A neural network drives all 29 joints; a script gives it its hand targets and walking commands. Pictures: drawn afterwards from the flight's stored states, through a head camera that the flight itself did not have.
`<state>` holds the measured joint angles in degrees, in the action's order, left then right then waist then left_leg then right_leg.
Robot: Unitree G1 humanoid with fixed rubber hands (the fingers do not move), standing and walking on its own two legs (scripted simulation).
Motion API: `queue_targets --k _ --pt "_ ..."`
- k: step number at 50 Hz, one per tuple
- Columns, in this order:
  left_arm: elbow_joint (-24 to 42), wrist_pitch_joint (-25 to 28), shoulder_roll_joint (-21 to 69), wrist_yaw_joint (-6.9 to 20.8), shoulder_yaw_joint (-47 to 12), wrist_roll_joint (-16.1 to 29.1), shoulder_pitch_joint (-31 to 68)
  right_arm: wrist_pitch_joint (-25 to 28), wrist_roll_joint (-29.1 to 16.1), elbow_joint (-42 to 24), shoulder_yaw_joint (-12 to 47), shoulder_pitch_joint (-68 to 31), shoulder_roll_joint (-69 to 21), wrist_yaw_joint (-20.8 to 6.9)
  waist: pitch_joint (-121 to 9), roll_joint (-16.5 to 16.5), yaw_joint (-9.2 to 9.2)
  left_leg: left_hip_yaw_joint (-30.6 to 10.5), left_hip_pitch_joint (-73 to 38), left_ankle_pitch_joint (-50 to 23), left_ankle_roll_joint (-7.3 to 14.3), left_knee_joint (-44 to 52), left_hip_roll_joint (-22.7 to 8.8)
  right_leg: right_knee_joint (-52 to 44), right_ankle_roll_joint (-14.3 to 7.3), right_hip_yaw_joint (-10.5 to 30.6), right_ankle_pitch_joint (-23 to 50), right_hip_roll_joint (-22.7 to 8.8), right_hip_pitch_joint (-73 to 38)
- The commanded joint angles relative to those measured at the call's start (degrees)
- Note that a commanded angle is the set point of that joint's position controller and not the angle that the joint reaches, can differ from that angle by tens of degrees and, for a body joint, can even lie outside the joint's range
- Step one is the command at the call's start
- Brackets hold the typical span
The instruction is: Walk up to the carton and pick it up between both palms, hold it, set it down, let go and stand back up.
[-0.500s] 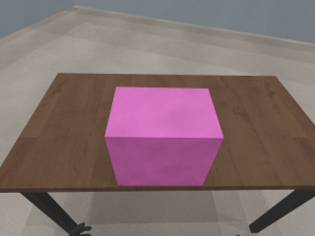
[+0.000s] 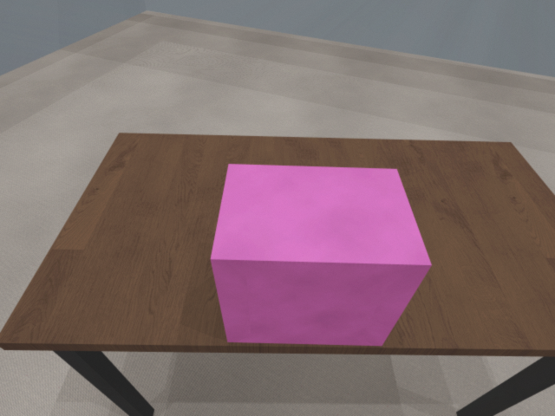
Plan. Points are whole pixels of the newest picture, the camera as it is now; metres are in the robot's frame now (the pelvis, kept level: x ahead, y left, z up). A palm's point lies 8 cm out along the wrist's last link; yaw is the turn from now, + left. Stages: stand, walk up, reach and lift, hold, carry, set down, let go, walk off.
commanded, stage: stand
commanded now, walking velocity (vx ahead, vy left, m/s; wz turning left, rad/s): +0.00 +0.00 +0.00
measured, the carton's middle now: (308, 259) +0.36 -0.04 +0.04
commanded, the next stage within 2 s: none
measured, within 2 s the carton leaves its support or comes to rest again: neither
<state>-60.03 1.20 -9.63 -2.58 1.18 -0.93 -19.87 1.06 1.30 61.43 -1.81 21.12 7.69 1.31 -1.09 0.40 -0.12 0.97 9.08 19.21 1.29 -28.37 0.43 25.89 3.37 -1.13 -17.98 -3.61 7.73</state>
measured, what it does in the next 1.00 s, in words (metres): stands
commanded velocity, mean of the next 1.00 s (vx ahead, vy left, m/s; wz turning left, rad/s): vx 0.00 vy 0.00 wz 0.00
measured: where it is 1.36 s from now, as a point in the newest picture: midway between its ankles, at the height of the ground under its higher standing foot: outside the picture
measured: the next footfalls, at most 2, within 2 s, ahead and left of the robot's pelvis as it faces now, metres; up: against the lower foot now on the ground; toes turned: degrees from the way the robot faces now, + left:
none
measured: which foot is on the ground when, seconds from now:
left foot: down 0.00-1.00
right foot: down 0.00-1.00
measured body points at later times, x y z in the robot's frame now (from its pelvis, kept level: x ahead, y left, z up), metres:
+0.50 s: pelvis -0.01 +0.00 +0.00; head -0.01 +0.00 +0.45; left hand -0.07 +0.21 -0.16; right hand -0.05 -0.21 -0.16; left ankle -0.05 +0.10 -0.74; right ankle -0.05 -0.16 -0.74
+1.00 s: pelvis -0.03 +0.00 +0.00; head -0.03 +0.00 +0.45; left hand -0.08 +0.20 -0.16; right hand -0.07 -0.21 -0.16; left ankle -0.05 +0.10 -0.74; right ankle -0.05 -0.16 -0.74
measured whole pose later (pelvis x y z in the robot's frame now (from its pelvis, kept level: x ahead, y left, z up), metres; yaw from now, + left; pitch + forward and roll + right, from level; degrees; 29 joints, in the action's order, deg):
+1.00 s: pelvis -0.03 +0.00 +0.00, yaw +0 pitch -2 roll +0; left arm -68.8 0.2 -5.7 -2.4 -0.2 -0.8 -18.8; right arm 1.0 0.9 65.1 0.2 20.5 6.3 2.1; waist 2.6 -0.2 -0.1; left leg 0.6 9.6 16.0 1.0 -27.7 0.4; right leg 25.7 3.1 -1.4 -15.2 -3.6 8.3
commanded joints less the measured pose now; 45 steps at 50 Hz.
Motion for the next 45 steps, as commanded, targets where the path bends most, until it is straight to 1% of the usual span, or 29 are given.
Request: queue_targets --k 1,2,3,5,6,7,8,9,10,12,13,14,15,16,18,20,21,22,23,24,25,26,27,29,30,31,32,37,45 --pt "-1.0 0.1 -3.4 -0.4 0.2 0.0 -5.1 0.3 -0.1 0.0 -1.1 5.8 7.1 0.3 6.0 -1.8 0.07 -5.7 1.7 -27.2 1.4 5.7 -6.2 -3.2 -2.6 1.4 15.7 -1.7 2.5" --pt "-1.5 0.1 -3.4 -0.4 0.2 0.1 -4.8 0.2 -0.1 0.2 -0.9 5.5 6.3 0.4 6.7 -0.9 0.17 -5.9 2.7 -26.0 1.5 5.9 -6.2 -3.3 -2.5 1.1 15.6 -1.8 2.0" --pt "-2.0 0.0 -3.5 -0.3 0.3 0.1 -5.5 0.3 0.0 0.5 -0.9 5.5 6.8 0.4 6.4 -1.6 -0.35 -5.7 2.7 -25.2 1.6 6.2 -6.1 -3.4 -2.3 1.4 15.9 -2.1 1.2" --pt "-2.8 -0.1 -3.4 -0.2 0.2 0.1 -4.7 0.4 -0.1 0.9 -0.8 5.2 6.2 0.4 5.3 -0.5 -0.03 -5.7 1.8 -24.6 1.6 6.1 -5.9 -2.9 -2.0 0.6 15.6 -1.8 1.5" --pt "-2.7 -0.3 -2.9 -0.4 0.1 0.0 -4.5 0.3 -0.1 0.8 -0.7 5.4 6.2 0.4 6.2 -1.4 0.27 -5.9 1.9 -24.6 1.6 6.2 -5.7 -3.0 -2.0 1.1 15.1 -1.9 1.9" --pt "-3.1 -0.3 -3.0 -0.4 0.0 0.2 -5.4 0.2 -0.1 0.9 -0.8 4.9 6.4 0.4 6.0 -2.0 0.09 -5.8 1.8 -24.3 1.7 6.4 -5.8 -3.2 -1.8 0.8 14.5 -1.8 2.4" --pt "-3.9 -0.4 -3.2 -0.6 0.0 0.2 -5.0 0.2 -0.2 1.0 -0.6 5.2 5.3 0.3 6.9 -1.3 0.58 -5.8 1.4 -23.6 1.6 6.3 -5.5 -3.5 -1.9 1.0 14.2 -1.8 2.8" --pt "-4.3 -0.4 -3.4 -0.6 0.1 0.2 -5.5 0.3 -0.3 1.5 -0.4 5.6 5.2 0.3 6.7 -1.2 0.21 -6.1 2.5 -22.6 1.6 6.7 -5.9 -3.5 -1.9 0.9 14.3 -1.8 1.9" --pt "-4.7 -0.6 -2.1 -0.5 -0.3 0.1 -5.9 0.1 -0.1 1.8 -0.3 5.8 5.1 0.4 7.3 -1.8 0.10 -5.8 2.3 -22.6 1.3 7.1 -5.4 -3.2 -2.0 1.0 14.1 -2.1 2.1" --pt "-4.8 -0.6 -1.8 -0.5 -0.3 0.1 -5.9 0.2 0.0 1.6 -0.2 5.0 5.2 0.6 6.4 -2.3 -0.25 -5.8 1.9 -23.5 1.6 7.2 -5.6 -3.0 -1.8 0.7 14.7 -2.3 1.2" --pt "-5.2 -0.7 -1.4 -0.5 -0.4 0.4 -6.4 0.2 -0.2 1.6 -0.3 5.1 5.3 0.6 5.0 -0.5 -0.32 -6.2 1.5 -22.3 1.8 7.2 -5.8 -3.0 -2.0 0.5 13.9 -1.6 1.1" --pt "-5.6 -0.7 -0.8 -0.4 -0.6 0.3 -5.6 0.3 -0.2 1.3 -0.3 5.1 4.7 0.5 6.0 -0.4 0.27 -5.9 1.9 -22.1 1.6 7.0 -5.7 -3.3 -1.8 0.7 14.6 -1.9 1.5" --pt "-5.6 -0.7 -0.3 -0.5 -0.8 0.3 -5.7 0.2 -0.4 1.8 0.1 5.5 4.8 0.5 6.7 0.1 0.05 -6.0 2.7 -20.8 1.5 7.4 -5.4 -3.1 -1.9 0.8 13.8 -1.7 1.8" --pt "-5.9 -0.7 -0.6 -0.4 -0.6 0.2 -6.4 0.1 -0.2 1.9 0.0 5.2 5.1 0.6 7.2 -2.1 -0.16 -5.8 2.3 -20.5 1.4 7.4 -5.4 -3.3 -2.2 1.3 13.7 -2.0 2.7" --pt "-5.9 -0.8 -1.6 -0.5 -0.5 0.2 -6.1 0.0 -0.2 2.0 -0.1 5.6 4.9 0.6 7.4 -1.7 0.16 -6.1 3.4 -18.6 1.3 8.0 -5.0 -3.1 -1.9 0.8 13.1 -1.8 2.0" --pt "-6.4 -0.9 -1.2 -0.5 -0.4 0.0 -6.3 0.1 -0.4 1.7 0.2 5.1 4.3 0.6 7.3 -1.2 0.04 -6.1 2.4 -20.1 1.5 7.4 -5.3 -3.2 -2.2 0.8 13.4 -2.0 2.6" --pt "-6.5 -1.0 -0.3 -0.5 -0.5 0.2 -6.3 0.0 -0.3 1.8 0.1 5.1 4.7 0.7 6.2 -2.1 -0.13 -5.4 1.5 -19.6 1.4 7.4 -5.1 -3.4 -1.7 0.6 12.7 -2.0 2.7" --pt "-6.3 -0.8 -1.1 -0.5 -0.4 0.3 -7.2 0.2 -0.5 1.3 0.1 5.0 5.4 0.7 5.2 -0.7 -0.48 -5.9 1.2 -21.1 1.4 7.2 -5.3 -2.8 -1.9 0.6 13.5 -1.9 1.7" --pt "-6.7 -0.7 -1.9 -0.5 -0.1 0.2 -7.1 0.2 -0.4 1.6 0.3 4.6 4.8 0.7 6.0 -0.7 -0.51 -6.2 2.1 -20.6 1.8 7.4 -5.7 -3.1 -1.6 0.6 13.4 -1.8 1.8" --pt "-6.6 -0.8 -1.0 -0.5 -0.3 0.2 -6.4 0.1 -0.3 1.4 0.4 4.8 4.0 0.7 6.8 -1.2 0.03 -5.9 3.0 -18.9 1.6 7.5 -5.2 -2.9 -1.6 0.8 13.7 -1.9 2.0" --pt "-6.8 -0.9 -0.8 -0.5 -0.4 0.0 -6.8 0.0 -0.3 1.2 0.4 4.6 4.6 0.7 7.9 -1.0 -0.09 -5.4 2.6 -17.9 1.7 7.5 -5.0 -3.5 -1.9 1.3 13.2 -2.1 3.2" --pt "-7.1 -0.9 -0.3 -0.4 -0.7 0.2 -6.3 -0.1 -0.4 1.5 0.3 5.1 4.9 0.9 8.2 -0.7 0.31 -5.6 3.1 -17.0 1.4 7.6 -4.8 -3.6 -2.0 1.3 12.8 -2.0 2.9" --pt "-6.8 -0.7 -1.0 -0.3 -0.4 0.1 -7.0 -0.1 -0.5 1.5 0.2 5.6 5.5 0.8 6.3 -0.7 -0.04 -5.4 2.1 -16.8 1.5 7.5 -4.9 -3.6 -2.4 1.6 13.0 -2.1 2.6" --pt "-6.9 -0.6 -0.4 -0.2 -0.5 0.2 -6.5 0.1 -0.4 1.4 0.3 5.0 4.9 0.6 6.8 0.5 -0.06 -5.8 1.8 -16.9 1.3 7.2 -4.9 -3.4 -2.1 1.1 13.3 -1.8 2.9" --pt "-6.9 -0.5 -0.6 -0.1 -0.6 0.2 -6.4 0.1 -0.7 1.3 0.1 5.1 5.4 0.7 5.9 1.4 0.14 -5.2 1.4 -16.5 1.3 7.3 -4.8 -3.3 -2.1 0.7 13.1 -1.7 2.9" --pt "-7.0 -0.5 0.1 -0.2 -0.6 0.2 -6.1 0.1 -0.4 1.2 0.1 4.7 5.0 0.7 6.5 1.0 0.21 -5.2 1.3 -17.9 1.4 6.7 -4.8 -3.3 -2.1 1.2 13.6 -2.0 3.0" --pt "-7.6 -0.4 -0.3 -0.2 -0.7 -0.1 -6.1 0.0 0.0 2.1 0.7 4.6 3.3 0.9 9.0 -0.5 0.05 -4.3 3.2 -18.9 1.4 6.1 -4.9 -4.3 -2.1 1.8 14.7 -2.5 3.3" --pt "-8.3 -0.6 -0.5 -0.1 -0.7 0.0 -6.0 0.0 -0.4 2.6 0.8 5.1 3.9 0.9 8.1 0.7 0.14 -4.4 3.3 -16.2 1.1 6.3 -4.8 -4.3 -2.3 1.8 14.1 -2.3 2.3" --pt "-8.9 -0.9 -0.3 0.1 -0.8 0.1 -5.1 0.1 -0.4 3.1 1.2 4.8 3.3 0.9 8.3 -0.3 -0.04 -4.9 4.3 -13.3 0.9 7.3 -4.9 -4.5 -2.3 1.8 11.7 -2.1 2.4"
